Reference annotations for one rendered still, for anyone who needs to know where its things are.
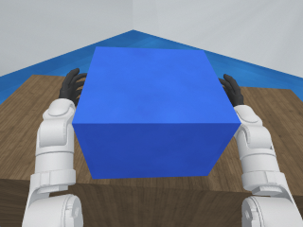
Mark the robot right upper arm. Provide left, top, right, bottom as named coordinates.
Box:
left=241, top=196, right=303, bottom=227

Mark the carton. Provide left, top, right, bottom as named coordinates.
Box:
left=71, top=46, right=241, bottom=180

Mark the pedestal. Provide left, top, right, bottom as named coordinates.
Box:
left=0, top=74, right=303, bottom=227

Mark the robot right forearm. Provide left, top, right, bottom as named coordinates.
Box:
left=234, top=105, right=303, bottom=226

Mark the robot left upper arm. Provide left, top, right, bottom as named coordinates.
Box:
left=23, top=194, right=83, bottom=227

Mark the robot right hand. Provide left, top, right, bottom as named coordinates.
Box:
left=219, top=74, right=244, bottom=108

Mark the robot left hand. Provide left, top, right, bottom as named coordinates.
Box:
left=58, top=68, right=87, bottom=108

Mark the robot left forearm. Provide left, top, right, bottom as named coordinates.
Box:
left=22, top=98, right=76, bottom=227

